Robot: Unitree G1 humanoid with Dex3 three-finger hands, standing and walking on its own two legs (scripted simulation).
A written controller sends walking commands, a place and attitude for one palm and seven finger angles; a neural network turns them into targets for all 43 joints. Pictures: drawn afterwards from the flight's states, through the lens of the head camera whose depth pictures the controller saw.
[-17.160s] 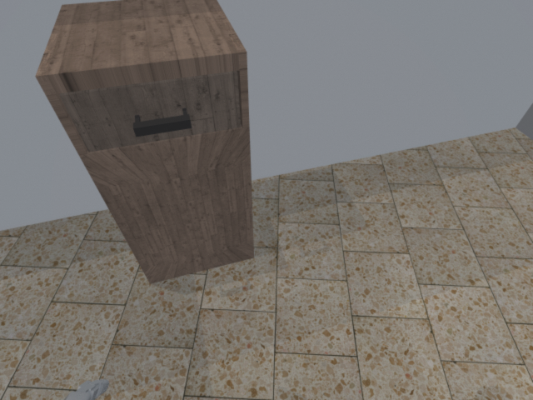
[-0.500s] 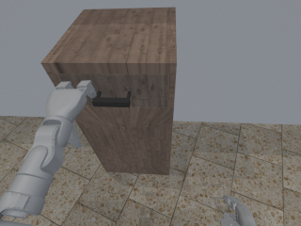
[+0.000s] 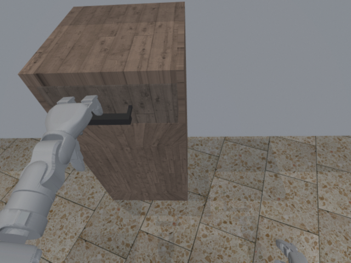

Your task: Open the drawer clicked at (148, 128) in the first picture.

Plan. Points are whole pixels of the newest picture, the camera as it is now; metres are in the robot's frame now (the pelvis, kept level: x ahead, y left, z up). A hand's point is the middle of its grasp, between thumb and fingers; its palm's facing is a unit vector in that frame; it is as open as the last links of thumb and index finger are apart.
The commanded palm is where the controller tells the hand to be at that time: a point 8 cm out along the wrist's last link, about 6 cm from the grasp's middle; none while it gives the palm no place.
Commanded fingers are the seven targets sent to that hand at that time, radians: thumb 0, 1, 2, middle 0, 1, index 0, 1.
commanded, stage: move the hooked fingers above the handle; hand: left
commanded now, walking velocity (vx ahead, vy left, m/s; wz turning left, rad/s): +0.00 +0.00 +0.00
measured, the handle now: (110, 113) +0.50 +0.25 +0.02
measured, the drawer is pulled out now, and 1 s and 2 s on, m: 0.00 0.00 0.00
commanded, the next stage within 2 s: none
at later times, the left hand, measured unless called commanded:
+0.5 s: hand (98, 124) +0.42 +0.24 +0.07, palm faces -0.07 -0.03 -1.00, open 13.8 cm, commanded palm +0.41 +0.25 +0.14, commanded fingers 0.00 -0.50 0.30 -0.30 -1.20 -0.30 -1.20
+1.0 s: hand (93, 122) +0.43 +0.26 +0.07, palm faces -0.03 -0.01 -1.00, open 13.8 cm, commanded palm +0.41 +0.26 +0.14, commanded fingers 0.00 -0.50 0.30 -0.30 -1.20 -0.30 -1.20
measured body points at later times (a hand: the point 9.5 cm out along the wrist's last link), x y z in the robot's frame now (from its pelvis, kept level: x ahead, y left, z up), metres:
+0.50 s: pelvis +0.00 +0.02 -0.01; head +0.05 +0.00 +0.44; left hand +0.42 +0.24 +0.12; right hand +0.11 -0.25 -0.14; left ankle -0.02 +0.10 -0.73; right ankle -0.01 -0.07 -0.73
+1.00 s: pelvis +0.01 +0.03 +0.00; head +0.05 +0.01 +0.44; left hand +0.42 +0.26 +0.12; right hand +0.09 -0.24 -0.13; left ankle -0.02 +0.10 -0.73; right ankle -0.01 -0.07 -0.73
